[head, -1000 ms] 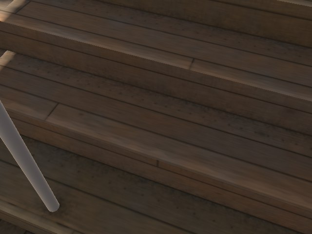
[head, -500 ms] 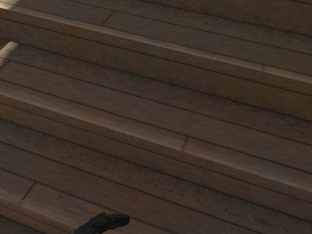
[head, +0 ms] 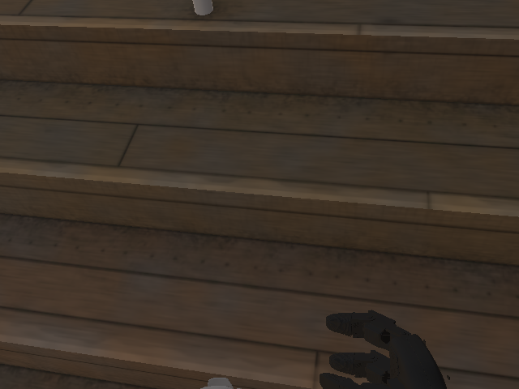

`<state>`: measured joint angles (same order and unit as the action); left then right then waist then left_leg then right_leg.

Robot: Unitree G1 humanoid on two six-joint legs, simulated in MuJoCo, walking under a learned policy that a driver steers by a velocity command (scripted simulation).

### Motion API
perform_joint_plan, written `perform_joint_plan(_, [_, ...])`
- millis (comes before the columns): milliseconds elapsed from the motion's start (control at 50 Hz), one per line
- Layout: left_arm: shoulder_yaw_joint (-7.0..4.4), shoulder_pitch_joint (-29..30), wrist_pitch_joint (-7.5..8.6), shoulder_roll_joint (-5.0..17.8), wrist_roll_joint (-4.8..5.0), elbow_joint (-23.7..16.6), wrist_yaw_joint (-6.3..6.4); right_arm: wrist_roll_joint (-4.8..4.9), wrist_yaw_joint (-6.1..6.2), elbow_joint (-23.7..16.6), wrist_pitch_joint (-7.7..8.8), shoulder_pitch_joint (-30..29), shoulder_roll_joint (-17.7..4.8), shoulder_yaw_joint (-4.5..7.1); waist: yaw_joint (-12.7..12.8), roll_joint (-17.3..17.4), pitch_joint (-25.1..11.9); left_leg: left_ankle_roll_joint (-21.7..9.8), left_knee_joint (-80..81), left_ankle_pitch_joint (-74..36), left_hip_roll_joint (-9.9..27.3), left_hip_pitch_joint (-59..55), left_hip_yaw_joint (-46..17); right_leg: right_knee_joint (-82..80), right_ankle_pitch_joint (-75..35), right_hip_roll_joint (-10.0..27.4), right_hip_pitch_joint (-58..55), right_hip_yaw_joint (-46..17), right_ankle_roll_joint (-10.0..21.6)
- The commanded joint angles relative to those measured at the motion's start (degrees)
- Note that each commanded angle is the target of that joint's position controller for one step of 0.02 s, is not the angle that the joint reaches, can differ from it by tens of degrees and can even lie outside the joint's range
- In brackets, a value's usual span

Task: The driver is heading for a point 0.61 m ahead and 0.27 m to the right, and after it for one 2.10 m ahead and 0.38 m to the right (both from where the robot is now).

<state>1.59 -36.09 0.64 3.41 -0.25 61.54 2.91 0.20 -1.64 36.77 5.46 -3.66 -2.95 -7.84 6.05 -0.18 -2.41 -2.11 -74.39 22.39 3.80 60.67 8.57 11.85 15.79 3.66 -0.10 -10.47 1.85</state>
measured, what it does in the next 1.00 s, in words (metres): climbs, turning right: right foot 0.16 m higher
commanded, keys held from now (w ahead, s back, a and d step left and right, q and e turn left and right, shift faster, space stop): w+e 0.74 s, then e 0.20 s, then q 0.06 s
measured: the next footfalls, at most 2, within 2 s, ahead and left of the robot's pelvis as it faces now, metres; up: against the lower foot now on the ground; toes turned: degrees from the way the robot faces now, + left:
right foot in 0.60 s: +0.49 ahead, -0.21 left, +0.33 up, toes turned -27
left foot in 1.10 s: +0.78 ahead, -0.22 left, +0.50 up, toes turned -35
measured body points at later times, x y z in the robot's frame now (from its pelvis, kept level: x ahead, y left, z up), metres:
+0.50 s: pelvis +0.26 -0.02 +0.14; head +0.28 -0.01 +0.59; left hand +0.52 +0.04 +0.07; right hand +0.12 -0.19 +0.00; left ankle +0.17 +0.13 -0.59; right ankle +0.37 -0.17 -0.30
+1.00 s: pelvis +0.53 -0.16 +0.32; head +0.52 -0.21 +0.77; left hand +0.62 +0.02 +0.18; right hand +0.69 -0.41 +0.29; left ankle +0.72 -0.14 -0.13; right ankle +0.45 -0.20 -0.42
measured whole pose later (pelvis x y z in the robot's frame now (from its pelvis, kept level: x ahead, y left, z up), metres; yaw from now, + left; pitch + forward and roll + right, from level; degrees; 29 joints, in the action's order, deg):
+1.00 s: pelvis +0.53 -0.16 +0.32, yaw -35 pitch +4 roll +4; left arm 1.3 -26.6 -1.4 5.3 -1.4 51.7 -0.3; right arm -3.0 1.4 28.9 5.2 -2.6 -0.7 -7.7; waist 1.5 0.8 -2.0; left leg -2.0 -107.9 6.9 2.9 77.4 4.0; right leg 30.2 18.5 -3.6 14.4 -8.1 4.3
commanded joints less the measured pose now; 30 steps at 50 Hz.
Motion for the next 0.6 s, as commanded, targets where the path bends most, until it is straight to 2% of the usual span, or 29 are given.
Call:
perform_joint_plan(20, [-3.78,11.19,2.63,18.56,-0.79,-5.98,-0.14,-0.15,0.26,-0.74,2.12,23.67,-20.13,9.75,-24.55,-17.40,-20.29,-8.16,17.17,6.15,1.57,-52.80,-18.08,29.30,-89.92,4.98,10.01,-1.63,7.48])
perform_joint_plan(40, [-2.74,11.23,4.37,9.64,-0.22,-10.09,-1.83,-3.50,0.53,3.82,1.54,31.69,-25.13,11.43,-21.11,13.35,-29.83,-15.98,41.33,19.12,16.18,-71.56,-52.84,53.12,-51.25,-6.25,32.77,0.18,5.92])
perform_joint_plan(60, [-2.17,12.47,6.24,5.96,-2.55,-9.89,-4.33,-4.55,2.74,5.19,0.30,32.51,-24.13,11.23,-19.79,22.66,-31.99,-18.12,60.09,22.68,22.64,-71.66,-77.67,79.54,-12.53,-12.10,40.62,-9.31,5.52])
perform_joint_plan(80, [-2.43,14.90,6.93,4.53,-1.24,-13.22,-6.79,-2.05,3.39,7.80,-1.03,26.43,-16.78,9.54,-14.54,17.55,-20.09,-13.35,61.32,26.08,23.63,-60.89,-70.19,93.23,-10.75,-9.10,47.51,-9.36,6.14])
perform_joint_plan(100, [-1.23,21.12,5.96,2.29,0.10,-17.63,-7.43,-1.25,2.96,11.02,-1.97,22.06,-8.32,7.24,-10.45,12.79,-7.88,-10.40,57.25,23.79,21.88,-48.64,-55.49,99.42,-10.05,-6.92,52.75,-2.56,7.30])
perform_joint_plan(120, [-0.77,23.24,4.31,1.68,0.91,-19.49,-6.97,-2.02,2.22,14.09,-1.78,19.78,-2.22,5.72,-7.14,5.12,2.04,-8.11,51.29,18.19,20.39,-36.32,-40.64,103.89,-7.88,-4.66,55.06,0.11,8.75])
perform_joint_plan(140, [-1.42,21.42,2.89,4.04,0.96,-19.41,-6.05,-3.37,1.79,16.61,-1.41,17.51,-1.18,5.82,-3.91,1.25,3.80,-4.22,51.68,7.85,17.18,-32.49,-28.55,104.71,-9.20,-3.31,53.14,-0.32,9.91])
perform_joint_plan(160, [-0.80,17.55,1.82,1.98,2.34,-18.74,-6.03,-3.19,1.10,18.52,-1.42,16.93,-1.52,6.25,-1.39,3.10,4.54,-3.08,52.87,2.77,16.07,-32.13,-22.39,109.41,-8.75,-3.61,54.80,0.02,9.96])
perform_joint_plan(180, [0.52,19.61,1.46,-0.26,2.66,-20.08,-6.12,-2.41,0.43,19.53,-1.24,18.03,-2.01,6.58,-1.04,1.87,5.62,-1.91,53.18,-2.84,15.08,-34.16,-16.24,111.77,-9.83,-2.64,60.34,0.60,10.43])
perform_joint_plan(200, [1.12,19.79,0.86,-1.50,2.89,-21.03,-5.55,-1.29,0.18,19.28,-1.35,17.34,-1.78,6.47,0.11,1.59,7.63,-1.48,55.10,-4.00,15.24,-33.27,-12.65,112.92,-9.54,-2.18,64.75,0.60,9.91])
perform_joint_plan(220, [1.44,19.26,0.41,-1.03,2.74,-20.71,-5.03,-1.62,0.18,18.79,-1.59,15.89,-2.68,6.39,1.51,0.24,8.07,-1.16,55.71,-3.89,13.35,-31.15,-7.14,107.83,-11.03,-1.72,65.28,0.36,8.72])
perform_joint_plan(240, [1.87,22.25,0.39,0.29,2.14,-22.51,-5.08,-2.54,0.43,17.65,-1.68,15.00,-3.79,5.97,1.94,0.65,8.02,-1.61,57.25,-3.68,11.89,-28.38,-3.45,103.30,-14.36,-1.65,65.08,1.88,7.32])
perform_joint_plan(260, [1.46,24.24,0.52,2.20,1.38,-23.37,-4.91,-3.01,0.70,16.68,-1.60,14.34,-5.01,5.73,1.93,0.31,7.21,-1.87,57.81,-5.71,10.13,-27.45,0.56,99.54,-18.67,-2.07,64.10,4.20,5.78])
perform_joint_plan(280, [1.19,25.70,0.38,2.62,1.23,-22.78,-4.15,-4.28,0.79,16.86,-1.31,17.85,-7.21,5.69,-0.30,1.20,5.40,-4.22,58.58,-6.67,11.28,-31.25,-0.29,107.16,-20.38,-3.45,67.32,7.04,4.02])
perform_joint_plan(300, [0.76,25.24,0.24,3.38,0.82,-22.89,-3.38,-4.03,1.05,16.68,-1.16,19.89,-9.34,6.13,-0.66,0.51,5.09,-4.15,58.34,-5.58,11.88,-34.82,0.11,106.10,-20.92,-2.29,70.15,5.90,2.85])
perform_joint_plan(340, [0.57,30.70,-0.07,3.70,1.28,-24.42,-2.30,-3.44,1.39,17.53,-1.58,28.50,-10.47,6.12,-5.57,1.46,5.75,-4.96,57.85,-8.18,14.93,-47.72,-2.76,112.87,-15.92,-2.03,82.63,5.39,2.09])
perform_joint_plan(360, [1.14,35.20,-0.47,2.61,1.01,-26.90,-2.54,-2.76,2.06,18.02,-1.92,32.14,-10.83,6.24,-6.55,2.23,7.24,-3.73,58.67,-7.95,16.00,-53.10,-2.86,112.84,-13.29,-0.69,88.36,4.29,2.29])
perform_joint_plan(380, [1.13,36.88,-0.59,2.38,1.36,-28.26,-2.89,-2.14,2.45,17.79,-1.95,33.99,-11.85,6.90,-7.38,2.81,7.77,-3.35,58.76,-7.42,16.62,-58.49,-2.85,111.37,-10.88,0.58,92.12,3.67,1.91])
perform_joint_plan(400, [1.28,41.93,-0.14,2.59,1.95,-30.71,-3.16,-2.19,3.00,17.40,-2.13,35.24,-12.44,7.26,-8.75,3.14,8.37,-3.01,60.02,-8.42,17.33,-61.68,-2.60,111.24,-8.66,1.49,95.80,5.33,1.20])
perform_joint_plan(420, [2.19,47.60,-0.06,2.28,2.37,-33.53,-4.49,-2.00,3.57,17.77,-2.85,36.38,-11.89,7.33,-9.54,3.00,7.75,-2.39,63.30,-5.41,16.17,-62.04,-1.58,104.95,-7.53,2.80,94.82,8.06,0.66])
perform_joint_plan(440, [2.15,48.36,-0.29,2.54,2.70,-34.35,-5.15,-1.37,4.68,17.14,-3.05,37.88,-11.28,7.27,-10.14,3.75,8.72,-3.08,64.36,-5.75,16.34,-61.94,-1.88,105.39,-6.32,3.69,94.09,8.76,-0.14])
perform_joint_plan(460, [2.25,48.24,-0.37,2.59,2.88,-34.79,-5.57,-1.20,5.61,16.66,-3.25,38.15,-12.02,7.61,-9.82,3.87,8.93,-3.11,65.34,-5.78,16.46,-63.60,-0.91,103.79,-5.04,4.78,94.29,8.93,-0.83])
perform_joint_plan(480, [2.64,48.57,-0.30,3.34,2.16,-35.14,-6.57,-1.36,6.07,15.67,-3.61,35.89,-14.94,8.75,-9.70,3.02,8.58,-4.51,69.29,-8.75,15.58,-60.71,2.59,95.05,-4.06,6.52,87.00,14.38,-1.13])
perform_joint_plan(500, [4.09,54.46,0.15,0.02,2.34,-37.93,-7.72,0.79,6.68,16.35,-4.30,37.41,-15.35,9.56,-10.93,5.96,8.73,-5.74,75.56,-14.93,17.42,-58.99,2.69,87.28,1.55,9.18,79.34,14.06,0.75])
perform_joint_plan(520, [4.24,55.91,0.38,0.35,2.26,-39.00,-8.48,1.43,6.90,16.75,-5.20,37.25,-15.01,9.63,-10.51,4.38,8.20,-5.73,76.46,-22.38,16.19,-60.44,6.27,76.12,4.49,8.05,71.59,16.26,2.29])
perform_joint_plan(540, [3.20,53.60,1.19,1.52,1.64,-37.54,-9.28,0.53,6.34,16.59,-4.79,32.43,-15.70,9.29,-7.44,5.18,6.39,-5.66,73.31,-51.19,14.96,-56.47,11.46,67.81,4.15,3.85,55.17,23.11,4.85])
perform_joint_plan(560, [1.27,48.77,1.55,4.43,1.07,-36.13,-8.90,-0.21,5.87,17.35,-4.13,34.37,-19.28,9.76,-5.02,9.86,1.50,-7.26,65.37,-91.41,15.95,-57.60,11.32,68.68,4.86,-3.01,42.02,28.33,6.56])
perform_joint_plan(580, [-0.77,39.91,1.68,9.00,0.91,-34.93,-8.32,0.00,5.72,17.31,-3.92,34.41,-25.05,11.01,-0.03,15.51,-6.26,-7.65,54.11,-114.37,17.04,-63.79,9.02,63.92,5.33,-6.97,33.05,27.72,8.86])
perform_joint_plan(600, [-3.75,28.19,1.60,14.92,1.34,-31.87,-8.04,0.60,5.22,14.79,-3.54,30.27,-28.02,11.88,4.90,18.39,-11.86,-6.67,41.22,-116.39,15.50,-68.06,7.73,50.60,7.70,-10.57,24.65,22.65,11.53])
Keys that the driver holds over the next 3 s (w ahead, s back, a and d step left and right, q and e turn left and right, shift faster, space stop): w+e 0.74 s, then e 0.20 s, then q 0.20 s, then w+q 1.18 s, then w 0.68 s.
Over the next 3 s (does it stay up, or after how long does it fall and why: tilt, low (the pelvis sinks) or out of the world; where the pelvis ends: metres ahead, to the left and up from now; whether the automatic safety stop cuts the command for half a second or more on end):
stays up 1.42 -0.33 0.81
